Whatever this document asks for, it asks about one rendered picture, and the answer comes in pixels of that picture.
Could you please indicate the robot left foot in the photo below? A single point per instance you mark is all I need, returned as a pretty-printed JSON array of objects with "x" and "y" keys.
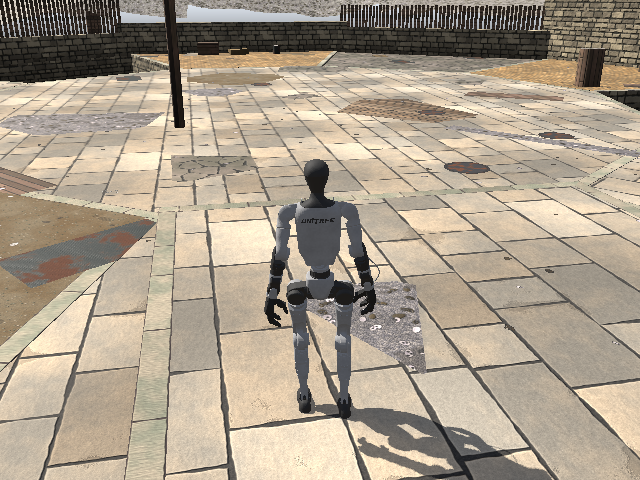
[{"x": 304, "y": 405}]

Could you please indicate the robot left forearm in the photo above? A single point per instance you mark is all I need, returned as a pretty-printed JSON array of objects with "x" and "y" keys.
[{"x": 275, "y": 276}]

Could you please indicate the robot right hand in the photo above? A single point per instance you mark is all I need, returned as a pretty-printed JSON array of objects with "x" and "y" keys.
[{"x": 371, "y": 299}]

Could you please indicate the robot right shin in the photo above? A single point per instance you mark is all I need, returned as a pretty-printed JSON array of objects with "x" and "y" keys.
[{"x": 344, "y": 370}]

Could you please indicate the robot right forearm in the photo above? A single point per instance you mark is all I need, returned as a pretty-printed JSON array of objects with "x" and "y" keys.
[{"x": 364, "y": 272}]

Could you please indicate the robot left hand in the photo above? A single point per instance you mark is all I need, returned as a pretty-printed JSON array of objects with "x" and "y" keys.
[{"x": 269, "y": 310}]

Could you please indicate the right robot upper arm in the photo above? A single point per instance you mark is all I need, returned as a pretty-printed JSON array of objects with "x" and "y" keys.
[{"x": 350, "y": 212}]

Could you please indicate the left robot upper arm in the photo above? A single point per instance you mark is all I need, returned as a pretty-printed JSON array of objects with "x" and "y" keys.
[{"x": 286, "y": 213}]

